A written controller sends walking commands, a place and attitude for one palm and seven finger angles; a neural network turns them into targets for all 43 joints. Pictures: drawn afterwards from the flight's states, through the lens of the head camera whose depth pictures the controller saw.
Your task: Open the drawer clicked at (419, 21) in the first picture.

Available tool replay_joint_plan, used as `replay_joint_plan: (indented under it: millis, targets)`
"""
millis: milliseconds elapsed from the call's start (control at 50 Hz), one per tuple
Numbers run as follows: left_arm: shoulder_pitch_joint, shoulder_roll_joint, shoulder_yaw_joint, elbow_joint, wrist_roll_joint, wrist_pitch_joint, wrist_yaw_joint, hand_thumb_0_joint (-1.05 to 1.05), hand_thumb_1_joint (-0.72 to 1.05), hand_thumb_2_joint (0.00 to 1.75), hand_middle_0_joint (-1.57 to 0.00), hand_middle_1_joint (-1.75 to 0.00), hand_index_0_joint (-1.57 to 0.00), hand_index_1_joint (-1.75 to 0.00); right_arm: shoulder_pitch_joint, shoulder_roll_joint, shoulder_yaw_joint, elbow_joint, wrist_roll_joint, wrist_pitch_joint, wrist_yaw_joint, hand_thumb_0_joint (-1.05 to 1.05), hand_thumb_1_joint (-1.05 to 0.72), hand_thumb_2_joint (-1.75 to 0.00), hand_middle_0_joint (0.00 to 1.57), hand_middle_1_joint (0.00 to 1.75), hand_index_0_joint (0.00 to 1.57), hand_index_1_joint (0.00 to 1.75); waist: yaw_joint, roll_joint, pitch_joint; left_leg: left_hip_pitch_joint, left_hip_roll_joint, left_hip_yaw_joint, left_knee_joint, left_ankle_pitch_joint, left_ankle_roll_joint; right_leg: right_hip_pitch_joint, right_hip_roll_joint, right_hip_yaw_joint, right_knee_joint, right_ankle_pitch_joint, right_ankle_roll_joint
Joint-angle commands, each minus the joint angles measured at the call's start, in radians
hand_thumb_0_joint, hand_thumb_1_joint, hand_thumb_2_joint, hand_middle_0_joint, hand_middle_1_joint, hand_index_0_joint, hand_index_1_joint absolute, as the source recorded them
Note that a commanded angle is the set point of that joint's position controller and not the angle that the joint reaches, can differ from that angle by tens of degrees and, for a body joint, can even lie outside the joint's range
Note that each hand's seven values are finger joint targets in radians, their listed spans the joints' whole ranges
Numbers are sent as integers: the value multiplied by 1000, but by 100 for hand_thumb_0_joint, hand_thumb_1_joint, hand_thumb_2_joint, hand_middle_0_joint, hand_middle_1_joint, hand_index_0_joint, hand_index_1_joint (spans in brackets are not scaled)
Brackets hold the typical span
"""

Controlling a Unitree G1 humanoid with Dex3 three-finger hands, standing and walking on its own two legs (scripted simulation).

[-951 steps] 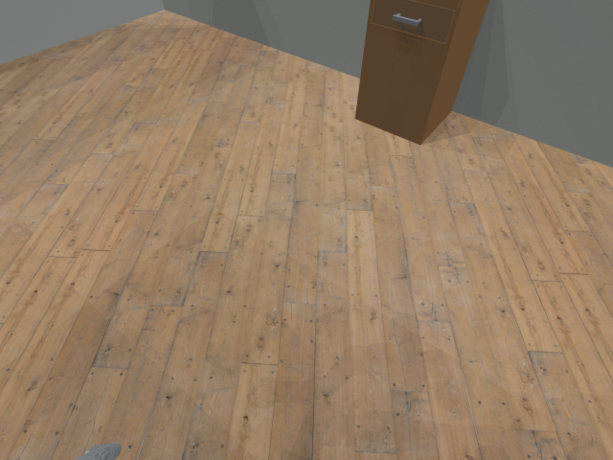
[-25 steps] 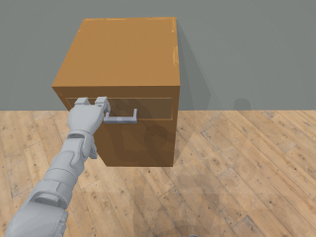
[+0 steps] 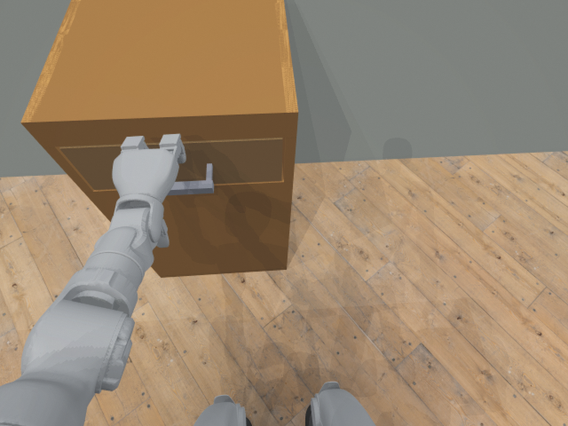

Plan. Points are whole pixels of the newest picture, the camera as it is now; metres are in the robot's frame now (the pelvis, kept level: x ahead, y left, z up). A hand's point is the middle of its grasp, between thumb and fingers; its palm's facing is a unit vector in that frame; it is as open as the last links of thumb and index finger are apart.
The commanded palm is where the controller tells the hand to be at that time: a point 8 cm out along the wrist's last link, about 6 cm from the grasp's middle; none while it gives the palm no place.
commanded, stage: move the hooked fingers above the handle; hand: left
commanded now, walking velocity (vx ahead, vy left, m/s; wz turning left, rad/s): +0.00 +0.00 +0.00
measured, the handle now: (180, 179) +0.55 +0.15 -0.09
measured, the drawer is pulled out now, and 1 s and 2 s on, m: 0.00 0.00 0.00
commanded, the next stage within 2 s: lower the fingers behind the handle in 0.82 s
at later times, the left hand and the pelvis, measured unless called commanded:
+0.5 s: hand (163, 189) +0.49 +0.17 -0.03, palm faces -0.08 -0.03 -1.00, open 13.8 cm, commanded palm +0.48 +0.16 +0.02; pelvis +0.00 +0.01 -0.01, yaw -1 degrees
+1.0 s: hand (165, 187) +0.50 +0.16 -0.03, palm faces -0.06 -0.04 -1.00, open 13.8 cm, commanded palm +0.48 +0.16 +0.01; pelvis +0.01 +0.00 -0.01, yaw -1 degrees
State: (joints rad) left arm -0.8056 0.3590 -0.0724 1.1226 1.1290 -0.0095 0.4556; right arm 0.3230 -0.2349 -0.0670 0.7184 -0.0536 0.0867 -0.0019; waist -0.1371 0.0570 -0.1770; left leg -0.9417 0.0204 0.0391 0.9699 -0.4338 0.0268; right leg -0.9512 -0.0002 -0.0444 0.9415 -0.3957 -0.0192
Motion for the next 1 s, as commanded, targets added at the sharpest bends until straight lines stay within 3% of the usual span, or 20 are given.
replay_joint_plan:
  millis: [0,40,80,100,120,200,240,280,360,400,480,520,560,580,620,700,720,820,880,980]
  targets:
    - [-486,180,28,-142,5,1,53,0,-50,30,-30,-120,-30,-120,146,-160,-48,-38,-3,-30,-3,0,-90,-90,20,30,20,30,-49,4,-439,241,-44,-46,-38,306,24,170,43,20,-74,273,-18]
    - [-509,227,55,-129,9,12,58,0,-50,30,-30,-120,-30,-120,156,-167,-44,-35,-7,-32,-3,0,-90,-90,20,30,20,30,-49,7,-455,213,-43,-48,-20,305,24,162,44,21,-54,275,-18]
    - [-554,196,29,-146,12,10,60,0,-50,30,-30,-120,-30,-120,168,-165,-46,-34,-10,-36,0,0,-90,-90,20,30,20,30,-61,47,-500,233,-40,-60,-2,328,21,128,46,14,-31,274,-19]
    - [-542,195,32,-114,11,18,61,0,-50,30,-30,-120,-30,-120,172,-167,-46,-29,-12,-35,3,0,-90,-90,20,30,20,30,-65,37,-489,225,-38,-60,7,329,21,112,47,11,-28,268,-19]
    - [-538,219,49,-111,8,25,61,0,-50,30,-30,-120,-30,-120,173,-171,-43,-30,-11,-33,4,0,-90,-90,20,30,20,30,-61,30,-481,214,-36,-60,10,324,21,111,48,10,-26,262,-18]
    - [-518,281,94,-171,1,34,53,0,-50,30,-30,-120,-30,-120,178,-175,-40,-49,-11,-22,7,0,-90,-90,20,30,20,30,-26,71,-585,251,-35,-59,14,395,18,175,49,13,-10,329,-19]
    - [-473,269,93,-173,-2,45,50,0,-50,30,-30,-120,-30,-120,176,-173,-39,-51,-8,-13,9,0,-90,-90,20,30,20,30,-17,50,-577,253,-32,-57,7,414,17,194,51,11,-16,351,-18]
    - [-467,260,83,-163,-7,54,47,0,-50,30,-30,-120,-30,-120,175,-174,-36,-46,-3,-7,6,0,-90,-90,20,30,20,30,-27,23,-531,239,-30,-56,-4,390,19,195,50,12,-32,338,-14]
    - [-489,201,40,-208,-17,37,38,0,-50,30,-30,-120,-30,-120,175,-165,-43,-42,0,-9,0,0,-90,-90,20,30,20,30,-45,13,-508,281,-25,-62,-25,374,20,186,50,8,-60,313,-14]
    - [-485,186,25,-190,-19,27,35,0,-50,30,-30,-120,-30,-120,178,-168,-43,-33,0,-11,-3,0,-90,-90,20,30,20,30,-53,12,-465,282,-23,-65,-33,340,20,154,49,5,-72,271,-13]
    - [-498,153,1,-183,-16,0,39,0,-50,30,-30,-120,-30,-120,184,-161,-44,-27,-3,-19,-2,0,-90,-90,20,30,20,30,-60,35,-448,289,-26,-67,-33,336,19,135,49,3,-71,260,-18]
    - [-474,184,27,-143,-11,6,50,0,-50,30,-30,-120,-30,-120,173,-167,-37,-27,-3,-16,0,0,-90,-90,20,30,20,30,-51,18,-406,249,-29,-65,-34,305,19,125,49,4,-70,233,-19]
    - [-501,165,17,-153,-10,8,59,0,-50,30,-30,-120,-30,-120,170,-160,-38,-33,-5,-19,2,0,-90,-90,20,30,20,30,-54,19,-432,245,-33,-59,-27,316,21,143,48,7,-64,258,-20]
    - [-490,203,44,-151,-5,12,64,0,-50,30,-30,-120,-30,-120,170,-167,-38,-33,-7,-16,2,0,-90,-90,20,30,20,30,-48,36,-449,251,-33,-58,-23,329,19,144,47,7,-57,268,-20]
    - [-496,172,20,-148,-2,25,67,0,-50,30,-30,-120,-30,-120,165,-161,-38,-41,-7,-13,4,0,-90,-90,20,30,20,30,-52,44,-454,256,-33,-56,-17,351,17,141,48,6,-51,287,-19]
    - [-466,200,48,-163,-8,39,61,0,-50,30,-30,-120,-30,-120,162,-164,-37,-53,-7,-4,4,0,-90,-90,20,30,20,30,-32,39,-509,271,-33,-52,-9,404,16,185,47,9,-38,346,-17]
    - [-479,173,25,-178,-9,38,58,0,-50,30,-30,-120,-30,-120,159,-161,-41,-56,-7,-3,5,0,-90,-90,20,30,20,30,-42,50,-515,280,-32,-48,-5,406,16,184,47,11,-43,354,-16]
    - [-472,185,31,-180,-12,33,50,0,-50,30,-30,-120,-30,-120,157,-163,-39,-52,-3,0,-2,0,-90,-90,20,30,20,30,-50,3,-484,249,-32,-46,-8,368,22,196,46,16,-53,343,-12]
    - [-477,217,53,-201,-10,21,53,0,-50,30,-30,-120,-30,-120,159,-163,-38,-48,-6,-1,-5,0,-90,-90,20,30,20,30,-40,28,-498,258,-34,-47,-9,376,21,204,44,17,-49,351,-13]
    - [-405,179,39,-166,-8,15,52,0,-50,30,-30,-120,-30,-120,160,-160,-39,-41,-9,0,0,0,-90,-90,20,30,20,30,-32,24,-484,247,-31,-47,1,406,16,191,45,13,-35,374,-16]
